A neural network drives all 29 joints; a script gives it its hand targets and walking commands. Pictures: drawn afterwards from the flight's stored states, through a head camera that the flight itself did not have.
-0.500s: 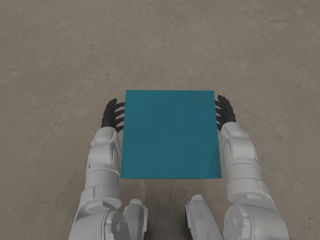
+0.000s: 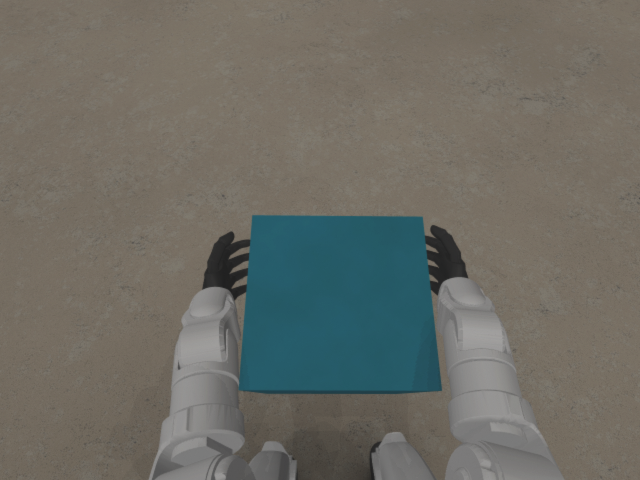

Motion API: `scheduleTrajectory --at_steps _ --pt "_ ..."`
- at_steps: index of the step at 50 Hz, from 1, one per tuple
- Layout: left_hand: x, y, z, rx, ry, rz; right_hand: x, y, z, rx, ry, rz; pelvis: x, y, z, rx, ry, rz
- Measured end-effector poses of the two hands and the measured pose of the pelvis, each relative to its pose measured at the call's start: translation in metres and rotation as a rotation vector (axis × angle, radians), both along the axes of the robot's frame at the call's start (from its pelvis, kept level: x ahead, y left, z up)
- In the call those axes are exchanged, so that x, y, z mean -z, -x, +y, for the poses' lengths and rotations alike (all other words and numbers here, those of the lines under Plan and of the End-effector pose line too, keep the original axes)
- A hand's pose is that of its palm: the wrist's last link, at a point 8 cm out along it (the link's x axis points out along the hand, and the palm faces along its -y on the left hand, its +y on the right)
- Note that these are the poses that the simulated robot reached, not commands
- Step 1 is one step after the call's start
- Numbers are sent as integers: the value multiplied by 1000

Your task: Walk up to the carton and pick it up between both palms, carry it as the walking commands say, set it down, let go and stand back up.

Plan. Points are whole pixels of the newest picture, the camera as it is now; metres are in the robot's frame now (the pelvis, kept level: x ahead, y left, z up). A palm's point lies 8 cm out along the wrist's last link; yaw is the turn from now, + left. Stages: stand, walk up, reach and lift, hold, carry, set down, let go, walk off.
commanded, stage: reach and lift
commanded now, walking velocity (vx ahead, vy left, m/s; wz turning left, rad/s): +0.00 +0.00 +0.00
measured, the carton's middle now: (333, 317) +0.35 +0.00 -0.09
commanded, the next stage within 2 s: hold in 1.98 s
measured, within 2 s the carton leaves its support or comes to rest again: neither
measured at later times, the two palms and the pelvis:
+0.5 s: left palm (207, 283) +0.35 +0.14 +0.05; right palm (475, 277) +0.35 -0.16 +0.04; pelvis +0.01 +0.00 +0.05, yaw +0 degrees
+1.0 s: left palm (189, 271) +0.34 +0.14 +0.10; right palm (498, 271) +0.33 -0.16 +0.10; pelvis +0.03 +0.00 +0.06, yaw +0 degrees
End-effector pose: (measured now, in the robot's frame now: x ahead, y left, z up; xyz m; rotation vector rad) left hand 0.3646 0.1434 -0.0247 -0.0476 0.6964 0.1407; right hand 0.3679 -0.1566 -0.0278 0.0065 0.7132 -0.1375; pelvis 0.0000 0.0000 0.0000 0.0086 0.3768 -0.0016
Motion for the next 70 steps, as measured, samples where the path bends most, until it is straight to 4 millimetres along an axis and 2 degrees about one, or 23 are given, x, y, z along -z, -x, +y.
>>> scheduleTrajectory --at_steps 8,17,23,34,48,62,70 --pt "-22 5 -6 21 -1 8 -22 11 -6 4 15 8 -18 -5 1 6 -1 -64" --pt "-45 14 -3 18 -21 10 -42 16 -3 -11 9 9 -34 -9 0 6 0 -146" --pt "-64 17 -4 27 -22 -12 -63 20 -4 -17 26 -12 -44 -13 -3 4 -2 -202" --pt "-92 19 -8 52 -33 -18 -89 29 -8 1 23 -18 -54 -19 -6 3 1 -314" --pt "-127 28 -4 64 -43 -57 -124 39 -4 2 35 -54 -63 -28 -5 2 3 -432" --pt "-137 37 -2 62 -45 -49 -137 46 -2 3 33 -47 -63 -26 -4 5 6 -494" --pt "-135 35 -2 60 -46 -26 -132 45 -2 -4 34 -25 -64 -29 -4 2 7 -502"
